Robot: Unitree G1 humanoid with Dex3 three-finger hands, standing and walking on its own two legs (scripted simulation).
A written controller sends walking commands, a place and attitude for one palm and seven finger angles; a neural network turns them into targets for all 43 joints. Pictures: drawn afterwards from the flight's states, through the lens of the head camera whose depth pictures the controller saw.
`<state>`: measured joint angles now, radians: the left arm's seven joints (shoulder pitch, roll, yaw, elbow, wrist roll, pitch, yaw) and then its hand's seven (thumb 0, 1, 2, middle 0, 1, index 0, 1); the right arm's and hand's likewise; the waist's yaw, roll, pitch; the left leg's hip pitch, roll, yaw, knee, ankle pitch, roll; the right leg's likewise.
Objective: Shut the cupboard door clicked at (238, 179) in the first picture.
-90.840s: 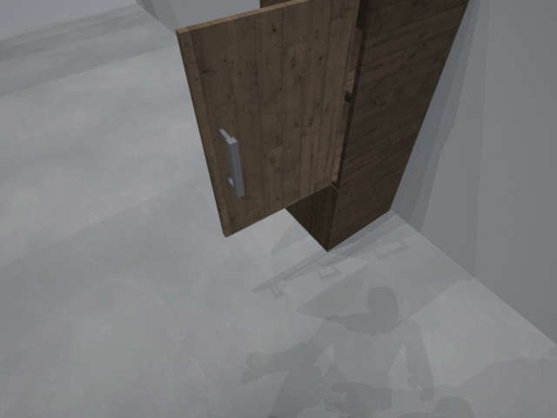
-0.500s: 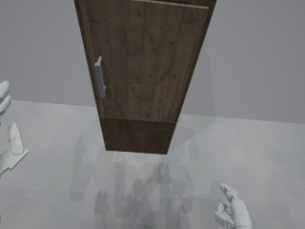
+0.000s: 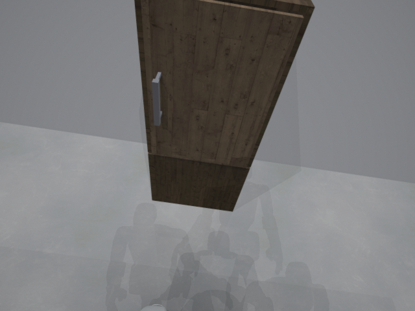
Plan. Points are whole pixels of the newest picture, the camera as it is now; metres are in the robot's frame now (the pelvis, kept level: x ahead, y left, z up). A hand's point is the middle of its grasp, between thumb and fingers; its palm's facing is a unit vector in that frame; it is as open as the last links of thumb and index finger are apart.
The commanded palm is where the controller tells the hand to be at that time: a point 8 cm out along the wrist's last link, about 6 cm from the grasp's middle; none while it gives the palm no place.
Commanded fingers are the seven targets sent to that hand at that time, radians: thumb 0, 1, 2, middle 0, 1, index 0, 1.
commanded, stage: let the arm hang, fingers relaxed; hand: left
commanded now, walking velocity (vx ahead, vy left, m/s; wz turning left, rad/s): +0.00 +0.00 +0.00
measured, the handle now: (158, 100) +0.71 +0.18 -0.03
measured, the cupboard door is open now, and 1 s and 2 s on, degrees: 0 0 0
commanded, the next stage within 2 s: look to check the result in 0.72 s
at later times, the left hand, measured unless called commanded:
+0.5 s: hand out of the picture -0.04 +0.16 -0.16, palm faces +0.03 -0.99 -0.16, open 7.4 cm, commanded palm none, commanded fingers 0.00 0.90 0.90 -0.20 -0.30 -0.20 -0.30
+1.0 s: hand out of the picture -0.03 +0.16 -0.16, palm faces +0.05 -0.98 -0.17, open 7.4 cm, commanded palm none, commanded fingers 0.00 0.90 0.90 -0.20 -0.30 -0.20 -0.30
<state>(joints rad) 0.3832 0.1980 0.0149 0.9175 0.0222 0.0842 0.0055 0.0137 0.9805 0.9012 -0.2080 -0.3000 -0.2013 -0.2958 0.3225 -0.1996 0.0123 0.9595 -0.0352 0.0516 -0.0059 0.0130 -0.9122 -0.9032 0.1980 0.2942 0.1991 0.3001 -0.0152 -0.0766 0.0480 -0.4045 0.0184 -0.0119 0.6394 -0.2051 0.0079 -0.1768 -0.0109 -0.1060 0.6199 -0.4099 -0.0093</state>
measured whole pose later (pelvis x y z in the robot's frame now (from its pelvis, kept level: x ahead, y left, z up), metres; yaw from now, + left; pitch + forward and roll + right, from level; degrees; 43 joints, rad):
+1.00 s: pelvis +0.02 +0.00 +0.02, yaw +0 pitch -2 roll +0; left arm 0.36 0.13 0.03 1.14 0.01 0.01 0.03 0.01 0.91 0.90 -0.20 -0.30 -0.20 -0.30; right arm 0.28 -0.13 0.00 1.13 -0.02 0.02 -0.04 0.02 -0.92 -0.90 0.20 0.29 0.20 0.30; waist -0.01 0.00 0.05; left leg -0.28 0.01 0.00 0.47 -0.14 0.00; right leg -0.06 0.00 -0.07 0.44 -0.34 -0.01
